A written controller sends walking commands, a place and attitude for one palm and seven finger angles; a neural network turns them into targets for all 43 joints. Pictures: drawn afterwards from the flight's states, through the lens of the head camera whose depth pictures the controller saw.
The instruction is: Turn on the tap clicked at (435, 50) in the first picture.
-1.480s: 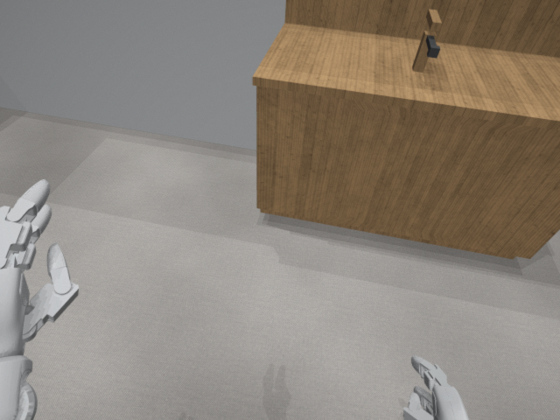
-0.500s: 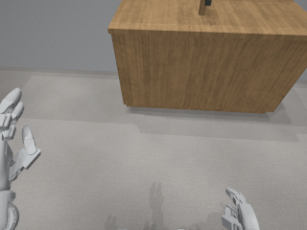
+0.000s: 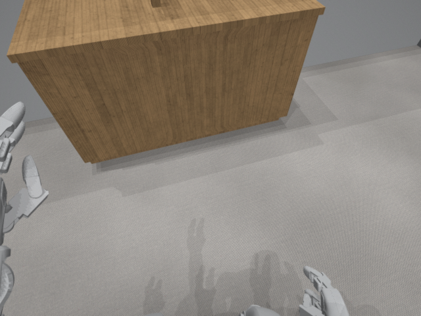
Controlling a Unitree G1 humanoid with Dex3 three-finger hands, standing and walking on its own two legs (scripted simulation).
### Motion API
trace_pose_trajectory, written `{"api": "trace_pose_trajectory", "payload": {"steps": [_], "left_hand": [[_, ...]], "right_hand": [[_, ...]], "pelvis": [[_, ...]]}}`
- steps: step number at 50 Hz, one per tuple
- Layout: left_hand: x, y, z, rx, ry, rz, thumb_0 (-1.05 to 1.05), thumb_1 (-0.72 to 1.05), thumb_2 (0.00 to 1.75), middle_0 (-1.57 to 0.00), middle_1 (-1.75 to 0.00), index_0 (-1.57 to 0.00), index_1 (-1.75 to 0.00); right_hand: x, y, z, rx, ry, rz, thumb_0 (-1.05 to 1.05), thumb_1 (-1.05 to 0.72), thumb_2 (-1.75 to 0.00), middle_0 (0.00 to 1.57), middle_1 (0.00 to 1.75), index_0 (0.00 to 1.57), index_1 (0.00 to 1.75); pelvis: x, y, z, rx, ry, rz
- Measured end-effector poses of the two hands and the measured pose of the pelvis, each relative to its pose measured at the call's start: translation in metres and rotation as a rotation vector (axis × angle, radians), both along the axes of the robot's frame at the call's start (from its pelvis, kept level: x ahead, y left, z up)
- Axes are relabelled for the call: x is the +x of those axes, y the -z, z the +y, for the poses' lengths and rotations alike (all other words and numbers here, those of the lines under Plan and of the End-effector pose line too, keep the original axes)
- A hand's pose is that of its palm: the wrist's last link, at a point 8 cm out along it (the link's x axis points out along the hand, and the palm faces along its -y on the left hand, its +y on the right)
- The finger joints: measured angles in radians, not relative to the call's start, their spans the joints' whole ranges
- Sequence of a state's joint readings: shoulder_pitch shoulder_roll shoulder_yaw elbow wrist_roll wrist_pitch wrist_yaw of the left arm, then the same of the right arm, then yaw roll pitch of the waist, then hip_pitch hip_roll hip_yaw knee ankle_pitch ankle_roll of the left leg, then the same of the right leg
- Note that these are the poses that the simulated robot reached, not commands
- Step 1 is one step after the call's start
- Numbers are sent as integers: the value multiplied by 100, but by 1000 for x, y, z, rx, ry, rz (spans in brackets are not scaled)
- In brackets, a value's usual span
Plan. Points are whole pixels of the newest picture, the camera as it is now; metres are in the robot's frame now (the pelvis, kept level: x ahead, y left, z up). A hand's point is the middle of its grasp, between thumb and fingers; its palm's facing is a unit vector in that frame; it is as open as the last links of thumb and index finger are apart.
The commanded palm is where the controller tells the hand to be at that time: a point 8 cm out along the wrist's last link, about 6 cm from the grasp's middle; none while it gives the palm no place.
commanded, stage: walk to a spot facing it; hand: left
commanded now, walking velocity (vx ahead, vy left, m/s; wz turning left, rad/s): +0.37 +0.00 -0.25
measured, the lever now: out of the picture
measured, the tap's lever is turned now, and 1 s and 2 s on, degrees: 0 0 0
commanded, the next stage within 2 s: turn to face it in 0.84 s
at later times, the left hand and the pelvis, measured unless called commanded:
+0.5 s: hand (75, 112) +0.40 +0.24 +0.18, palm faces +0.35 -0.89 -0.30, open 7.5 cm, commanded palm +0.35 +0.28 +0.21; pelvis +0.15 +0.02 +0.02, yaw -8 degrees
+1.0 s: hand (193, 50) +0.60 +0.06 +0.18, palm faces +0.04 -0.88 -0.48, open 7.5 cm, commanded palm +0.53 +0.15 +0.21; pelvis +0.29 -0.06 +0.00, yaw -19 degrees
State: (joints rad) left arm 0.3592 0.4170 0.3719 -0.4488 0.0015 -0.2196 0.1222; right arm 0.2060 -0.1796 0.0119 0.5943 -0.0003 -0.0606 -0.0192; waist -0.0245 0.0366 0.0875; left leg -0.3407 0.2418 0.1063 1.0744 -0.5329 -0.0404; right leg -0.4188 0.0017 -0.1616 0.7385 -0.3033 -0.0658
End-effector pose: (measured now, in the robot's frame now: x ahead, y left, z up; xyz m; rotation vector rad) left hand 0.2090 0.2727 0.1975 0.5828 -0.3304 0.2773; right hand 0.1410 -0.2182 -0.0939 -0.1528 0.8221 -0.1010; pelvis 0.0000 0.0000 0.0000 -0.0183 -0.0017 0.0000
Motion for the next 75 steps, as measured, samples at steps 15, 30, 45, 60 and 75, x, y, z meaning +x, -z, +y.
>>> {"api": "trace_pose_trajectory", "payload": {"steps": [15,30,45,60,75], "left_hand": [[65,-43,-9,41,47,-11,1,88,90,-21,-30,-22,-30],[192,-22,-7,-141,138,-90,2,89,90,-20,-30,-20,-30],[334,-3,-93,9,181,83,2,89,90,-20,-30,-20,-30],[403,-69,-173,182,406,-90,1,88,90,-22,-30,-22,-30],[414,-6,-108,-191,176,-53,2,89,90,-21,-30,-21,-30]], "right_hand": [[36,-40,-60,-122,185,46,1,-91,-90,19,30,20,29],[172,-58,20,-57,101,-135,1,-91,-90,20,30,21,30],[210,-9,-63,21,275,12,1,-90,-90,20,30,21,30],[251,-33,-156,-72,466,5,1,-91,-90,19,30,20,29],[340,-38,-90,-82,198,-41,2,-91,-90,20,30,20,29]], "pelvis": [[81,-32,-2,34,94,17],[175,-26,21,8,165,-20],[278,-14,-45,5,280,14],[344,-25,-79,34,340,3],[382,-19,-64,-19,205,-35]]}}
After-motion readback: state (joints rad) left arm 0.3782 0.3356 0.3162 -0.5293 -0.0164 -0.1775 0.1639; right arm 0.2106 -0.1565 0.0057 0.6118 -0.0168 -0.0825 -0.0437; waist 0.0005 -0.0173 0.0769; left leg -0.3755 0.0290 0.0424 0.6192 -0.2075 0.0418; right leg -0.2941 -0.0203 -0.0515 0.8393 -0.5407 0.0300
